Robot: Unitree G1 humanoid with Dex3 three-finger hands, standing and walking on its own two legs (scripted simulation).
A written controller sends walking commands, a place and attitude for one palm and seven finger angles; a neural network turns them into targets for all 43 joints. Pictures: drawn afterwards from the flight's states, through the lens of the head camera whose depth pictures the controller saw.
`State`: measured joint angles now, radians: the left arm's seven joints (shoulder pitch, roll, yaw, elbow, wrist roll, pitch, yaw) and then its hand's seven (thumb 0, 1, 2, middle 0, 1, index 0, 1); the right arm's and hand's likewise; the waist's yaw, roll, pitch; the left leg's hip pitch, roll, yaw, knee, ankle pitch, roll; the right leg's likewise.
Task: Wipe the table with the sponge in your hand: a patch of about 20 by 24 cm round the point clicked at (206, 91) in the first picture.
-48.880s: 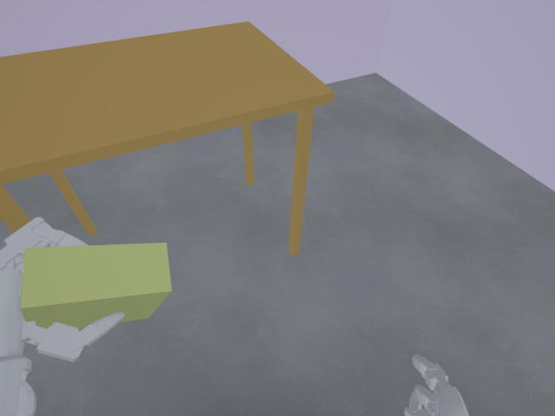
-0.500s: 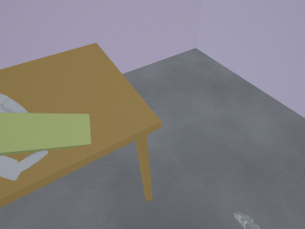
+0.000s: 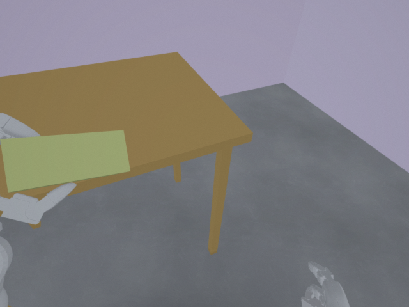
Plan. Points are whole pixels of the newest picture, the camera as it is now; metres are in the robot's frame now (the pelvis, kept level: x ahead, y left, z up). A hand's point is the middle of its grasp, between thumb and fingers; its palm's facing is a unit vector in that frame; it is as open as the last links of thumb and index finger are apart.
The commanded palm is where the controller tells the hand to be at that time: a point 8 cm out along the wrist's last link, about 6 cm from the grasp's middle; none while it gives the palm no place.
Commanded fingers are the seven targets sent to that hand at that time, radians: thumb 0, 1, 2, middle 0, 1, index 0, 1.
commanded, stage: step back with the hand held close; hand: left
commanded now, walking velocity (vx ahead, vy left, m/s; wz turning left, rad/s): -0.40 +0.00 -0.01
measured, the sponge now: (84, 160) +0.25 +0.20 +0.23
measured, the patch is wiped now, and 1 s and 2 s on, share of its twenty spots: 0.95 0.95 0.95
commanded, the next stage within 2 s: stop stepping back and stand still in 0.02 s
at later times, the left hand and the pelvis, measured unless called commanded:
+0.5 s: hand out of the picture +0.10 +0.30 +0.26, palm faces +0.58 -0.78 -0.23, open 9.8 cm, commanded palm +0.02 +0.30 +0.26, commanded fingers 0.00 0.10 1.30 -1.20 -1.60 -1.20 -1.60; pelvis -0.14 +0.02 +0.01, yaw +1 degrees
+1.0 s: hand out of the picture +0.09 +0.22 +0.24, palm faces +0.44 -0.83 -0.33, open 9.8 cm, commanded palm +0.04 +0.26 +0.26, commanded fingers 0.00 0.10 1.30 -1.20 -1.60 -1.20 -1.60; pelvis -0.14 -0.01 +0.01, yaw -3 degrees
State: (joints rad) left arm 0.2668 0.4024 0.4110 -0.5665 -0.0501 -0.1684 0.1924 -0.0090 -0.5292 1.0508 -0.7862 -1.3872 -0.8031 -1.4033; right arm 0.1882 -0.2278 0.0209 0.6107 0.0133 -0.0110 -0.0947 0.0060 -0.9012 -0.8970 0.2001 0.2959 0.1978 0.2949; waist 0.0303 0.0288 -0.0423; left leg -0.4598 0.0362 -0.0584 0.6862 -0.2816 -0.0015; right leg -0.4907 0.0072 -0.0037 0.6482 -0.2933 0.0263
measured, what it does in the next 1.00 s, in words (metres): walks backwards: right foot, then left foot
